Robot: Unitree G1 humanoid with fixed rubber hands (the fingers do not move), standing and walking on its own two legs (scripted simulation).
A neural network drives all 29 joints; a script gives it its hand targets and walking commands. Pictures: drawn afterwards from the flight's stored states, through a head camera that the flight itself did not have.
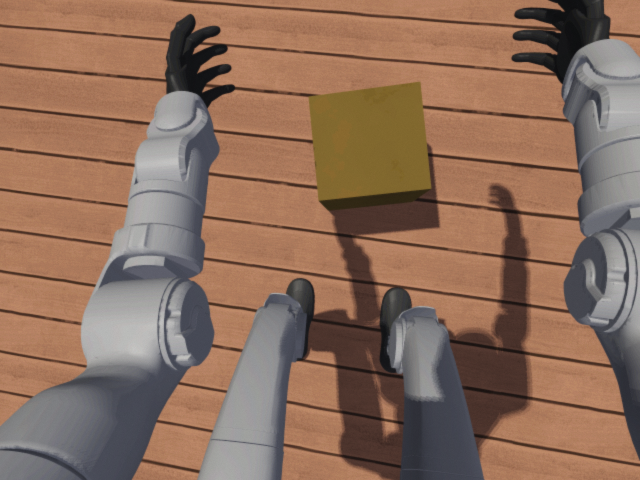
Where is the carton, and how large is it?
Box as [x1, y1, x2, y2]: [308, 82, 430, 210]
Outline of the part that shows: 420,82 308,96 318,200 328,210 412,201 430,188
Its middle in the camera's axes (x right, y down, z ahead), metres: +0.10 -0.17 +0.85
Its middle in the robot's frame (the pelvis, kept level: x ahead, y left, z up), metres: +0.53 +0.00 -0.53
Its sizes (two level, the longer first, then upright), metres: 0.210 0.200 0.250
